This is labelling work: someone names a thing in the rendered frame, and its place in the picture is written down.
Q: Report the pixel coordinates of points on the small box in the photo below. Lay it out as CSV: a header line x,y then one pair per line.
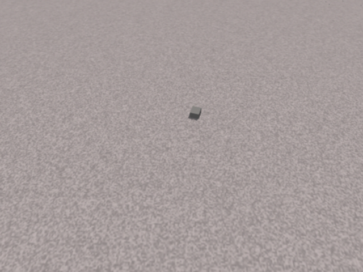
x,y
195,112

